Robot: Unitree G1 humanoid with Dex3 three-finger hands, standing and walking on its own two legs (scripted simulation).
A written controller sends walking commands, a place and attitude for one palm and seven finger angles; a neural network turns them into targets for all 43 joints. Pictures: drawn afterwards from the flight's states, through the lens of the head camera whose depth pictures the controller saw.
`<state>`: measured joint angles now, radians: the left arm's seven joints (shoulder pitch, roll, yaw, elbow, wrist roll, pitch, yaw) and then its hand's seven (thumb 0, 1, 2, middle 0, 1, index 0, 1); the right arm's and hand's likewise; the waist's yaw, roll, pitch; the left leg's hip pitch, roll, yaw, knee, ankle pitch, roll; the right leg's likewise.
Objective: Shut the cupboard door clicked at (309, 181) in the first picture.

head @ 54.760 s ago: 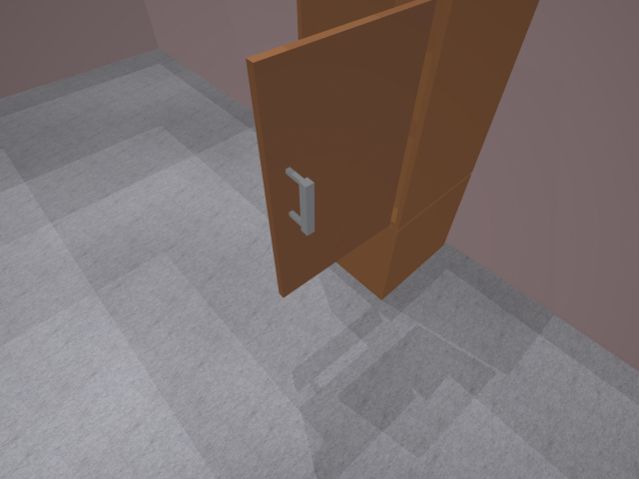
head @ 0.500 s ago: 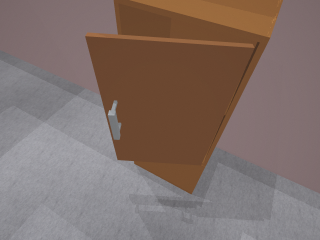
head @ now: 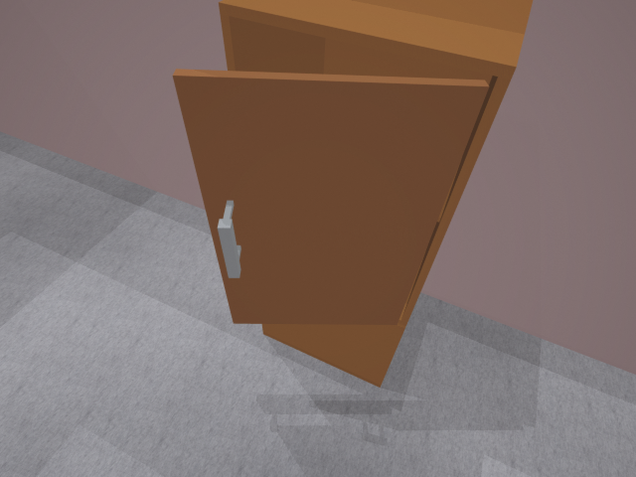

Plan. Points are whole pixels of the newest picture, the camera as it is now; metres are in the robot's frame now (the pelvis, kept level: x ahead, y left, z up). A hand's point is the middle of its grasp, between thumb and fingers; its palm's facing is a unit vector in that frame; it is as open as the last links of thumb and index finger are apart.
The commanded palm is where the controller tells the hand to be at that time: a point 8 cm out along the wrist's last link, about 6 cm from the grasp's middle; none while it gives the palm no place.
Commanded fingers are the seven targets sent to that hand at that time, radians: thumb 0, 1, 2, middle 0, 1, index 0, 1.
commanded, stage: come to a stop and stand still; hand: left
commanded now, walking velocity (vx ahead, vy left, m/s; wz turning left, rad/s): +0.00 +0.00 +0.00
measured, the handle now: (231, 240) +0.47 +0.17 -0.01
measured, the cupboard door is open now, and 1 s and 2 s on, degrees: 26 26 26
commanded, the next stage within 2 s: look again from close up in 0.66 s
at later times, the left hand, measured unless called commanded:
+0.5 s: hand out of the picture -0.06 +0.23 -0.17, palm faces +0.01 -0.97 -0.22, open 7.4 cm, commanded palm none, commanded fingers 0.00 0.90 0.90 -0.20 -0.30 -0.20 -0.30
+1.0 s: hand out of the picture -0.07 +0.20 -0.17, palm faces +0.03 -0.98 -0.18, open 7.4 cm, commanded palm none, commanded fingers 0.00 0.90 0.90 -0.20 -0.30 -0.20 -0.30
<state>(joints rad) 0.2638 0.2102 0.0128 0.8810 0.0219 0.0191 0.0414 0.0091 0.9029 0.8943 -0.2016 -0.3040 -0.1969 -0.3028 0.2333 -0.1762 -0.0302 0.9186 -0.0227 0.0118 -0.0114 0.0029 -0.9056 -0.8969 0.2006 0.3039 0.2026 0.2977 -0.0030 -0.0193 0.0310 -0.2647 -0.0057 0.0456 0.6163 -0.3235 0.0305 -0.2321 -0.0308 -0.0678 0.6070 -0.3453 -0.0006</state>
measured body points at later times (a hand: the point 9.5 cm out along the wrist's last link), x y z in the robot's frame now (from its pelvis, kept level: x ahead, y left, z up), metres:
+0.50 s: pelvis -0.05 +0.04 +0.01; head -0.06 +0.05 +0.46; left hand -0.06 +0.28 -0.15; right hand -0.02 -0.22 -0.13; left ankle +0.00 +0.10 -0.73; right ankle -0.01 -0.12 -0.73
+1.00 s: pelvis -0.05 +0.03 +0.01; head -0.06 +0.05 +0.46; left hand -0.08 +0.25 -0.15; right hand -0.02 -0.20 -0.14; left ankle +0.00 +0.10 -0.73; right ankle -0.01 -0.12 -0.73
